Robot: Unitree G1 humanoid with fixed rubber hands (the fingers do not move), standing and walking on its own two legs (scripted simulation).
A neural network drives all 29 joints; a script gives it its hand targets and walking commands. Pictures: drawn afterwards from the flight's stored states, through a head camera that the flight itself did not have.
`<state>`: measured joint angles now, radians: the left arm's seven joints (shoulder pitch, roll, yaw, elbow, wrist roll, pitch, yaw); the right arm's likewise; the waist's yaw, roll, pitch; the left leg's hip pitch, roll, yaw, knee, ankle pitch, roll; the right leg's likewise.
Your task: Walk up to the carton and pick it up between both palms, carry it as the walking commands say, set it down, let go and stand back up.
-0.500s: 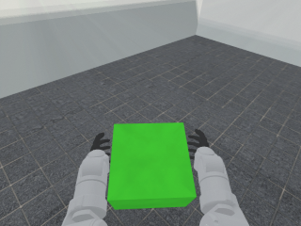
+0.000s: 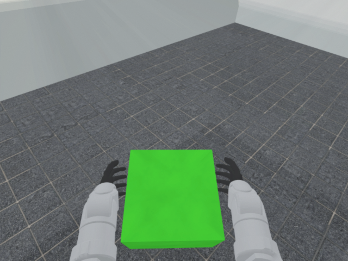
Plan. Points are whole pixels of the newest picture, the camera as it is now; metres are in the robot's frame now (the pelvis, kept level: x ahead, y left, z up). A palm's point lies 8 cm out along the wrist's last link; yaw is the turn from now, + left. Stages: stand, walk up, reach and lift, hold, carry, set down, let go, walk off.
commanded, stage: set down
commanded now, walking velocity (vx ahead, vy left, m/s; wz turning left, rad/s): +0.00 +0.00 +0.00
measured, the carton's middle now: (171, 198) +0.30 +0.00 -0.08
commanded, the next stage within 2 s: none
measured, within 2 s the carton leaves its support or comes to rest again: neither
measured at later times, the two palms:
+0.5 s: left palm (114, 200) +0.29 +0.16 -0.08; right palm (225, 196) +0.30 -0.15 -0.06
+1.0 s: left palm (120, 205) +0.32 +0.16 -0.17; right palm (216, 199) +0.34 -0.15 -0.14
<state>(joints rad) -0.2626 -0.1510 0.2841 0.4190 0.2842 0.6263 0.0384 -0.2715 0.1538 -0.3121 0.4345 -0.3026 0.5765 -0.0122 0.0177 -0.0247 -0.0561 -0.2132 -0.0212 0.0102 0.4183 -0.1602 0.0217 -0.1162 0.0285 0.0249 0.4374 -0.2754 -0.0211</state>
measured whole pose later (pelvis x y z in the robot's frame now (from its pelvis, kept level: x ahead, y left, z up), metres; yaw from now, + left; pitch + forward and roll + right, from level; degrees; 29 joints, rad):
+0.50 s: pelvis -0.03 +0.01 -0.04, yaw +0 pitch +13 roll -1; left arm -0.41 -0.19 0.40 0.47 0.32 0.39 0.09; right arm -0.45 0.18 -0.45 0.51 -0.32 0.34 -0.01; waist -0.01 -0.02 -0.04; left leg -0.75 -0.01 0.01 0.74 -0.23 0.03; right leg -0.66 0.04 0.01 0.77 -0.35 -0.01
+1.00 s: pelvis -0.06 +0.01 -0.11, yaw -1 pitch +30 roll -2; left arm -0.61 -0.16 0.44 0.54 0.30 0.36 0.14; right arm -0.67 0.14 -0.47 0.61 -0.27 0.31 -0.11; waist -0.01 -0.03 -0.17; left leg -1.30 0.00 0.01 1.08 -0.30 0.03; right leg -1.21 0.05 0.00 1.13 -0.44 -0.01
